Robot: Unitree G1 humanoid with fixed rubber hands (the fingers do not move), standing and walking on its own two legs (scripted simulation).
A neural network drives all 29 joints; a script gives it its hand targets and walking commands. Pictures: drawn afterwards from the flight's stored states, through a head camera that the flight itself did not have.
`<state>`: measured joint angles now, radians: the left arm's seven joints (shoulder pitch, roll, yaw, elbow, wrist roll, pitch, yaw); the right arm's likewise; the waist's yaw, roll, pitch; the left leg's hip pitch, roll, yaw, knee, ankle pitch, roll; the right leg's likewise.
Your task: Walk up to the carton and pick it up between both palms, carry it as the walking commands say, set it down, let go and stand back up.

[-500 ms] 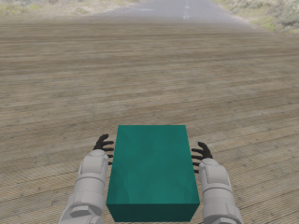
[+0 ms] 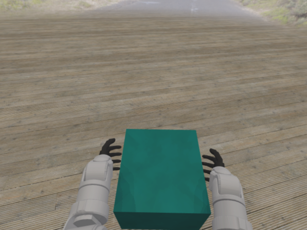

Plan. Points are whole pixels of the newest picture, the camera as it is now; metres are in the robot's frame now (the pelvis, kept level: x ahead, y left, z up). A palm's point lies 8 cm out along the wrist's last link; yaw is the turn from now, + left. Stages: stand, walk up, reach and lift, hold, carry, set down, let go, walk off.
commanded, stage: hold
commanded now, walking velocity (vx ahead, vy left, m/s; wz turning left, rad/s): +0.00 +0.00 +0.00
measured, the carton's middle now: (160, 177) +0.31 -0.01 -0.04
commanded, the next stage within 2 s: carry in 0.26 s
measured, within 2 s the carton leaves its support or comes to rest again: neither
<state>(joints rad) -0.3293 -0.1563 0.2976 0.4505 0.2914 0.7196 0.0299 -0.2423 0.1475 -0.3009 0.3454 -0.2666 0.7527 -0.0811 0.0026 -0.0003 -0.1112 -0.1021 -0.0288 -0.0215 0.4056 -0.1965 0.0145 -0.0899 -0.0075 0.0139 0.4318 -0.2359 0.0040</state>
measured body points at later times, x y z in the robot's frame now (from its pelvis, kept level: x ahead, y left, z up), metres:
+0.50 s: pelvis -0.03 +0.02 +0.00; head -0.05 +0.03 +0.45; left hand +0.28 +0.17 +0.03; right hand +0.27 -0.15 +0.03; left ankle -0.01 +0.14 -0.71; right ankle +0.01 -0.12 -0.74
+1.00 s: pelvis -0.05 +0.13 -0.03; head -0.03 +0.12 +0.42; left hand +0.21 +0.35 +0.04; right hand +0.28 +0.04 +0.04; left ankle -0.06 +0.28 -0.70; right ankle -0.01 -0.04 -0.74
